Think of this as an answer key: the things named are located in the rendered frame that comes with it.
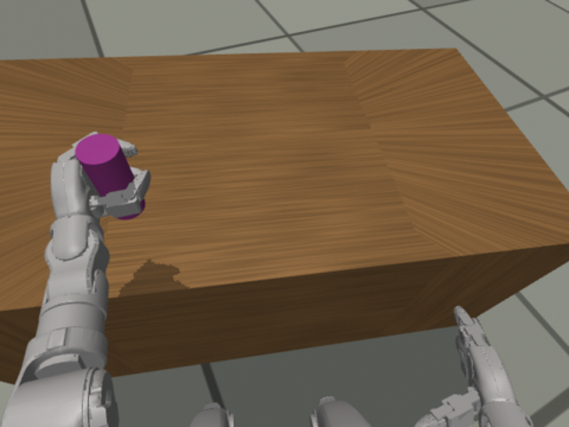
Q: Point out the can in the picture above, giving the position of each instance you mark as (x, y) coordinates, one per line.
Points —
(103, 160)

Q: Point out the left robot arm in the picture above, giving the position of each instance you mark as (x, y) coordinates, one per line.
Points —
(62, 381)

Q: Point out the left robot hand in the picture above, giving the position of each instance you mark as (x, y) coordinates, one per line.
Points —
(73, 192)

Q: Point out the right robot hand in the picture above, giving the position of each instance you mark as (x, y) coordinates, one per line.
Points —
(488, 378)

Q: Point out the right robot arm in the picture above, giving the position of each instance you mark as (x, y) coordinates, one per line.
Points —
(503, 414)

